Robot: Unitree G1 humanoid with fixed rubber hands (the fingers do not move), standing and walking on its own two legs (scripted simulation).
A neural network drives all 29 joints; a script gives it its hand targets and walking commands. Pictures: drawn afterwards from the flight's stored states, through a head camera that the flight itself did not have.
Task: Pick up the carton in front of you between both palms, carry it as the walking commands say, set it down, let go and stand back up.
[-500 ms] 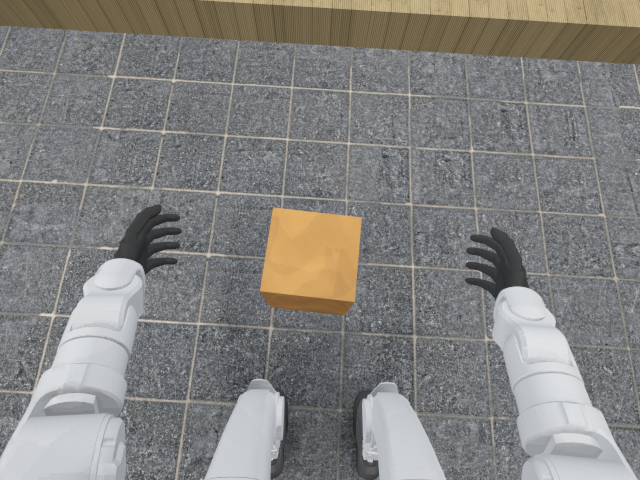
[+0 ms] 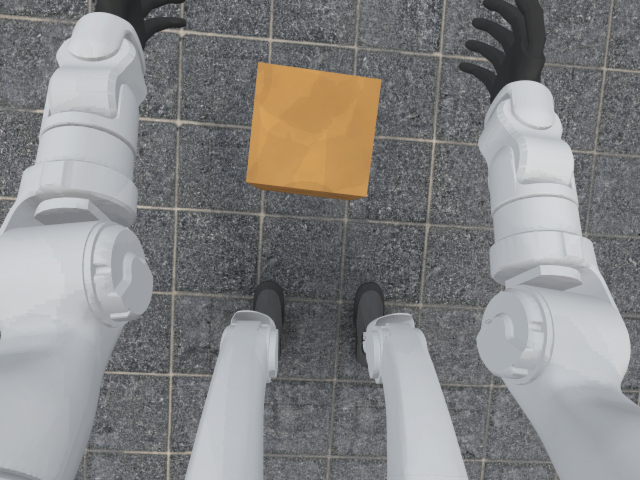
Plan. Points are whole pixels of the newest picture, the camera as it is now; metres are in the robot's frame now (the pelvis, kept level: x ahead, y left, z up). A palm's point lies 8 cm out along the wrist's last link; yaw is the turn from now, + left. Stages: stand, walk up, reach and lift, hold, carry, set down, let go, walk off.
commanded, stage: reach and lift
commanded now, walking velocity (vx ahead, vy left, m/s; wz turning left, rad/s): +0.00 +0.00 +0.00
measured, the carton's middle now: (311, 143) +0.52 +0.02 -0.52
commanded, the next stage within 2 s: none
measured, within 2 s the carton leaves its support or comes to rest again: leaves its support in 1.66 s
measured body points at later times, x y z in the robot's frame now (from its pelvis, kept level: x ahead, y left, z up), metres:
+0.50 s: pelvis -0.03 -0.02 -0.20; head +0.34 +0.01 +0.06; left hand +0.54 +0.21 -0.36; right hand +0.52 -0.18 -0.36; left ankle +0.07 +0.11 -0.61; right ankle +0.08 -0.15 -0.61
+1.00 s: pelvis -0.03 -0.01 -0.28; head +0.35 +0.01 -0.05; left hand +0.55 +0.19 -0.47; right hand +0.53 -0.17 -0.47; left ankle +0.07 +0.11 -0.61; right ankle +0.08 -0.15 -0.61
